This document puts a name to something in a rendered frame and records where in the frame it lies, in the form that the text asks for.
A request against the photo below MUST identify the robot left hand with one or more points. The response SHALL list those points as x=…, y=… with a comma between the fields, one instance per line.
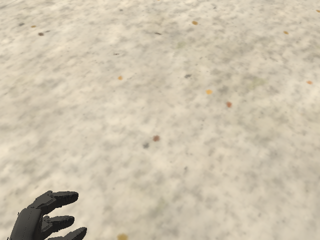
x=31, y=225

